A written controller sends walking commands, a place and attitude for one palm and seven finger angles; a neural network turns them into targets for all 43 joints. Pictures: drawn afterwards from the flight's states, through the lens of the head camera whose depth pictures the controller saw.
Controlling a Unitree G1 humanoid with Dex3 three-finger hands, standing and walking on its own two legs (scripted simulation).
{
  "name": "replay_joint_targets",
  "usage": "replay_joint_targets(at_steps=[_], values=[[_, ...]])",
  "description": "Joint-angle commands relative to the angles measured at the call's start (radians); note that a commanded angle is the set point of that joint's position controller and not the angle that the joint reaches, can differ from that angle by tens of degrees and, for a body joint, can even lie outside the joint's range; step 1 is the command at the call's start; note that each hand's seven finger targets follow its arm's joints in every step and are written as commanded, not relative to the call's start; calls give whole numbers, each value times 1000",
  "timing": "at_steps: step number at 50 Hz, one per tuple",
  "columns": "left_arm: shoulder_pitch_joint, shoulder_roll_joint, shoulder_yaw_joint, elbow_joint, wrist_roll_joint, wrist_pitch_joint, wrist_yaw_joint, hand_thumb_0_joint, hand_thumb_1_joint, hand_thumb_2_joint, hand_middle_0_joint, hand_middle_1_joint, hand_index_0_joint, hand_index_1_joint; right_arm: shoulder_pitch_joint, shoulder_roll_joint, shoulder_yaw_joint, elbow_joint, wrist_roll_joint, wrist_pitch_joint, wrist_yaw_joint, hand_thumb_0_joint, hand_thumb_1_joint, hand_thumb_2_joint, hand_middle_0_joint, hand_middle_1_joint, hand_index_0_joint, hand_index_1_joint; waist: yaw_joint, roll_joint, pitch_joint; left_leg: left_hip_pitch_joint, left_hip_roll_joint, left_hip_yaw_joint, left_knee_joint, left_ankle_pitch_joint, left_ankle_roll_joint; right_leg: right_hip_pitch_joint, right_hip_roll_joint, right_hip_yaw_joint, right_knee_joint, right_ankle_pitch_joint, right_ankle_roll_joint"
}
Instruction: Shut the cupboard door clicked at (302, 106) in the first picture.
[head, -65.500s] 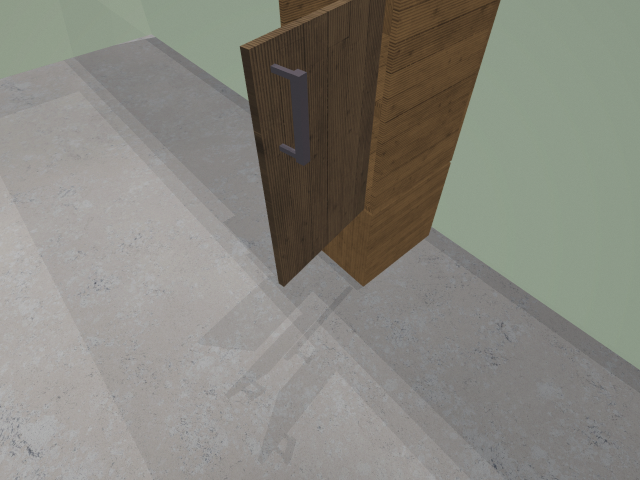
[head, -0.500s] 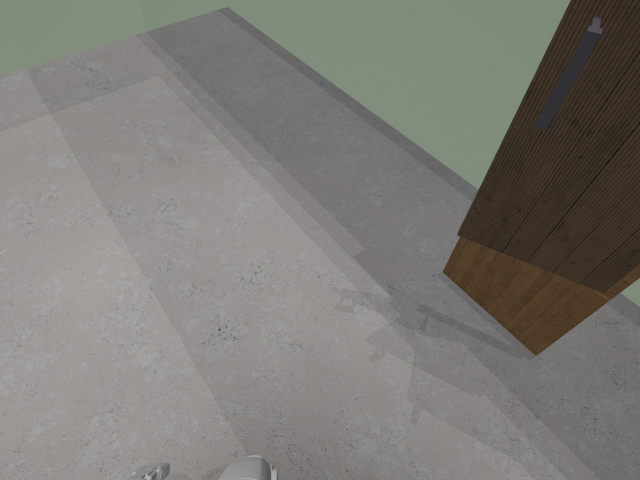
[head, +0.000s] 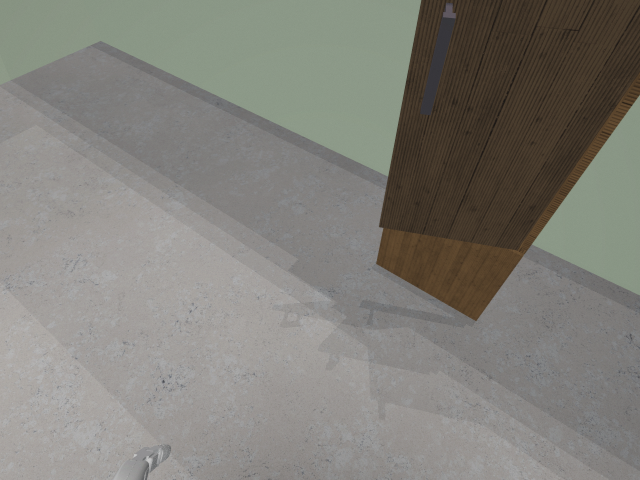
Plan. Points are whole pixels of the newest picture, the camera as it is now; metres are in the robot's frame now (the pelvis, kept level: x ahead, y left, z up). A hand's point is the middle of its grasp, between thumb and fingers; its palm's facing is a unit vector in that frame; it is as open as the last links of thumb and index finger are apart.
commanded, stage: turn to face it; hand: left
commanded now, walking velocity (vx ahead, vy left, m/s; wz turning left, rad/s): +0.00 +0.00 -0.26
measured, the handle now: (436, 62) +0.72 -0.16 +0.14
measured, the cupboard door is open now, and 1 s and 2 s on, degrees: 24 24 24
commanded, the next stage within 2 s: take the last steps up to it in 0.12 s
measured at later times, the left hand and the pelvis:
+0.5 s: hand out of the picture +0.14 +0.20 -0.16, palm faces -0.15 -0.98 -0.14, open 7.4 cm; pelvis +0.05 +0.01 +0.02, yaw -9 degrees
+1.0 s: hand (300, 388) +0.27 +0.05 -0.16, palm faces -0.22 -0.96 -0.19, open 7.3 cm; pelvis +0.17 -0.12 +0.01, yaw -12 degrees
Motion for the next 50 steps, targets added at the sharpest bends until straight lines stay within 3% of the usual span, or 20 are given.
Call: replay_joint_targets(at_steps=[1, 5, 9, 12, 13, 14, 15, 16, 19, 22, 32, 35, 36, 37, 38, 39, 40, 42, 45, 50], values=[[125, 213, 51, -9, 0, -28, 39, 0, 900, 900, -200, -300, -200, -300, -73, -92, -24, -97, 8, -6, -22, 0, -900, -900, 200, 300, 200, 300, 60, -315, -94, -345, -71, -168, 402, -141, -10, 228, -348, 425, -244, 570, -232], [24, 151, 31, -30, 0, -32, 39, 0, 900, 900, -200, -300, -200, -300, -15, -71, -18, -40, 6, -8, -8, 0, -900, -900, 200, 300, 200, 300, 0, -180, -110, -205, -75, -142, 312, 15, -25, 125, -239, 223, -224, 510, -176], [54, 162, 37, -9, 4, -28, 37, 0, 900, 900, -200, -300, -200, -300, -33, -51, -11, -41, 8, -15, -12, 0, -900, -900, 200, 300, 200, 300, 21, -191, -90, -138, -105, -116, 65, 17, -20, 110, -236, 275, -217, 471, -188], [37, 148, 36, 4, -8, -23, 37, 0, 900, 900, -200, -300, -200, -300, 66, -45, -6, -6, 5, -29, -20, 0, -900, -900, 200, 300, 200, 300, -23, -180, -121, 47, -122, -100, -205, 221, -14, 64, -187, 254, -151, 350, -125], [41, 115, 30, 4, -14, -19, 32, 0, 900, 900, -200, -300, -200, -300, 103, -73, -7, 7, 1, -43, -21, 0, -900, -900, 200, 300, 200, 300, -33, -112, -132, 168, -91, -136, -318, 273, -1, -24, -136, 232, -99, 193, -83], [78, 57, 19, -5, -18, -13, 21, 0, 900, 900, -200, -300, -200, -300, 139, -160, -22, 12, -16, -54, -23, 0, -900, -900, 200, 300, 200, 300, -36, 128, -139, 271, 98, -372, -397, 213, 73, -194, -6, 139, 62, -97, -28], [51, 37, 12, -33, -10, -14, 12, 0, 900, 900, -200, -300, -200, -300, 196, -233, -39, 5, -24, -52, -27, 0, -900, -900, 200, 300, 200, 300, -69, 257, -114, 247, 286, -606, -499, 67, 175, -292, 56, 33, 292, -303, 1], [-8, 66, 20, -48, 5, -5, 6, 0, 900, 900, -200, -300, -200, -300, 202, -239, -42, 15, -26, -57, -35, 0, -900, -900, 200, 300, 200, 300, -81, 232, -63, 205, 318, -649, -558, -7, 195, -360, 21, 103, 457, -281, 1], [-6, 65, 34, -18, 9, -14, -24, 0, 900, 900, -200, -300, -200, -300, 97, -148, -18, -12, -22, -72, -36, 0, -900, -900, 200, 300, 200, 300, -19, 110, 29, 115, 211, -419, -561, 90, 157, -371, -46, 107, 570, -61, 14], [4, 36, 24, 1, 4, -12, -35, 0, 900, 900, -200, -300, -200, -300, 145, -128, -20, 15, -17, -88, -38, 0, -900, -900, 200, 300, 200, 300, -22, 95, -9, 195, 179, -272, -540, 278, 154, -362, -51, 78, 510, 18, 30], [-110, 16, 10, -9, 2, -19, -47, 0, 900, 900, -200, -300, -200, -300, 203, -141, -42, 79, -22, -86, -25, 0, -900, -900, 200, 300, 200, 300, -47, 155, 23, 181, 201, -117, -518, 322, 149, -245, -65, 1, 142, 77, 25], [-43, 37, 18, 20, 3, -34, -43, 0, 900, 900, -200, -300, -200, -300, 170, -157, -50, 87, -19, -80, -22, 0, -900, -900, 200, 300, 200, 300, -10, 143, -5, 142, 189, -90, -415, 406, 124, -53, -24, -41, -7, 79, -1], [63, 56, 25, 57, 5, -43, -39, 0, 900, 900, -200, -300, -200, -300, 157, -154, -46, 89, -15, -78, -20, 0, -900, -900, 200, 300, 200, 300, 42, 87, -54, 111, 143, -46, -290, 483, 95, 98, 16, -66, -95, 122, -14], [210, 112, 39, 108, 7, -56, -30, 0, 900, 900, -200, -300, -200, -300, 146, -131, -42, 88, -4, -82, -12, 0, -900, -900, 200, 300, 200, 300, 108, -21, -126, -22, 81, 22, -95, 467, 60, 337, -30, -7, -146, 114, -47], [358, 217, 64, 152, 10, -69, -9, 0, 900, 900, -200, -300, -200, -300, 121, -38, -19, 53, 14, -87, -4, 0, -900, -900, 200, 300, 200, 300, 162, -298, -208, -287, -64, 70, 209, 19, 20, 542, -296, 343, -240, 69, -156], [371, 247, 62, 161, -5, -66, 1, 0, 900, 900, -200, -300, -200, -300, 50, -46, -14, 18, 16, -81, -11, 0, -900, -900, 200, 300, 200, 300, 159, -303, -196, -373, -98, -42, 429, -225, 32, 461, -392, 494, -318, 130, -235], [293, 210, 57, 143, -4, -62, 16, 0, 900, 900, -200, -300, -200, -300, 32, -55, -24, 18, 16, -72, -14, 0, -900, -900, 200, 300, 200, 300, 127, -286, -162, -371, -59, -121, 509, -163, 45, 341, -379, 465, -354, 28, -247], [126, 106, 27, 98, -3, -60, 26, 0, 900, 900, -200, -300, -200, -300, 18, -55, -25, 37, 0, -71, -12, 0, -900, -900, 200, 300, 200, 300, 54, -193, -58, -346, -11, -146, 488, -42, 40, 175, -305, 312, -350, 31, -237], [59, 64, 7, 93, 4, -79, 30, 0, 900, 900, -200, -300, -200, -300, 102, 4, -15, 64, -10, -51, -2, 0, -900, -900, 200, 300, 200, 300, -31, -144, -61, -199, -29, -104, 320, 38, 22, 51, -232, 127, -337, 257, -204], [76, 64, 8, 105, 5, -72, 24, 0, 900, 900, -200, -300, -200, -300, 83, 12, -10, 52, -10, -60, -6, 0, -900, -900, 200, 300, 200, 300, -38, -142, -50, -71, -66, -55, -16, 113, 28, 40, -208, 140, -288, 260, -215]])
